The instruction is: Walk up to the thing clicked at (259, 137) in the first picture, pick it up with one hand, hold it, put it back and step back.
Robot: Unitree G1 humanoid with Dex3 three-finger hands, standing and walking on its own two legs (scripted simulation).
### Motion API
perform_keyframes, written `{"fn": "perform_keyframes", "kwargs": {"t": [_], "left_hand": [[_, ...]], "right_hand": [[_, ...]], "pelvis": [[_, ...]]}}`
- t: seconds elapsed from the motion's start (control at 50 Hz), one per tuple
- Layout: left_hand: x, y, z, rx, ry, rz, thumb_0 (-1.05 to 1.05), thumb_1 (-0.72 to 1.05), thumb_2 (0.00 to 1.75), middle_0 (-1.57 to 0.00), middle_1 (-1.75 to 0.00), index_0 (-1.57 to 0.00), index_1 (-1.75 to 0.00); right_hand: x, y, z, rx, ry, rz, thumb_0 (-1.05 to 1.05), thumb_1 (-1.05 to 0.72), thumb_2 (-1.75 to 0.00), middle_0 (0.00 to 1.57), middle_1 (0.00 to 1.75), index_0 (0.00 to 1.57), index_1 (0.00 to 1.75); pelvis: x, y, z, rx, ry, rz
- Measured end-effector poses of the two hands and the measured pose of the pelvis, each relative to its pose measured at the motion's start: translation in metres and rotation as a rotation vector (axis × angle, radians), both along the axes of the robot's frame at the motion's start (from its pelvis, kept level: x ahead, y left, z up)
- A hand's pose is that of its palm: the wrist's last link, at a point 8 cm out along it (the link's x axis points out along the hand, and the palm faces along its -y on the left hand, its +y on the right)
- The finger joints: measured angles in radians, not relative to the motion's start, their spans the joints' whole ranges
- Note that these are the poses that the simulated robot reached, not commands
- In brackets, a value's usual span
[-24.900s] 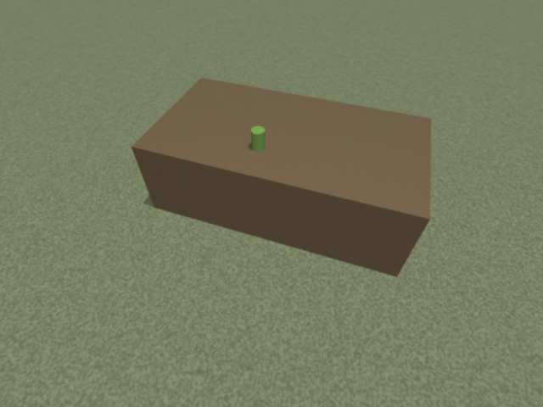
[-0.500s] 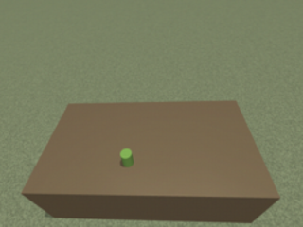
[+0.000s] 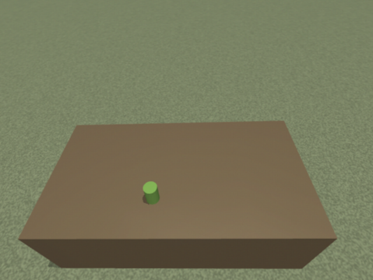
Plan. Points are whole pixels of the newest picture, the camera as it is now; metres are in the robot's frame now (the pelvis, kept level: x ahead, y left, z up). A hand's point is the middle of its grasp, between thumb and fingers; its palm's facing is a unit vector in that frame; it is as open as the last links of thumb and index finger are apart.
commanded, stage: home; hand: left
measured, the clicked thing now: (151, 193) +0.53 +0.17 -0.35
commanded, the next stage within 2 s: stand in 0.28 s
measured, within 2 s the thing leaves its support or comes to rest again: neither
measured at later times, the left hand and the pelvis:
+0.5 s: hand out of the picture +0.09 +0.25 -0.15, palm faces -0.02 -0.93 -0.37, open 17.1 cm; pelvis +0.01 +0.00 +0.00, yaw +0 degrees
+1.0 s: hand out of the picture +0.10 +0.24 -0.15, palm faces -0.03 -0.93 -0.37, open 7.7 cm; pelvis +0.02 -0.01 +0.00, yaw -1 degrees
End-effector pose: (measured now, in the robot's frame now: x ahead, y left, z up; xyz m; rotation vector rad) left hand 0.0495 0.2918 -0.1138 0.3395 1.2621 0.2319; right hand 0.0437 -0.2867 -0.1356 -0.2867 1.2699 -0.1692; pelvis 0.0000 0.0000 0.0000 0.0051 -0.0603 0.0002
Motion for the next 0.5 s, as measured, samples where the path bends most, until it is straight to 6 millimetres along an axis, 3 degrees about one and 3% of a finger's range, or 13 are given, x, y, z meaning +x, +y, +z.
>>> {"fn": "perform_keyframes", "kwargs": {"t": [0.42, 0.5], "left_hand": [[0.029, 0.001, 0.004, -0.004, -0.032, -0.013, 0.00, -0.59, 0.02, -0.05, -0.05, -0.05, -0.05], [0.030, 0.001, 0.004, -0.004, -0.029, -0.013, 0.00, -0.52, 0.09, -0.10, -0.11, -0.10, -0.11]], "right_hand": [[0.027, -0.002, 0.005, -0.007, -0.034, 0.001, 0.00, -0.90, -0.90, 0.20, 0.30, 0.20, 0.30], [0.030, -0.003, 0.005, -0.009, -0.034, 0.000, 0.00, -0.90, -0.90, 0.20, 0.30, 0.20, 0.30]], "pelvis": [[0.011, 0.002, 0.002, 0.001, 0.008, -0.005], [0.013, 0.001, 0.002, 0.001, 0.010, -0.006]]}}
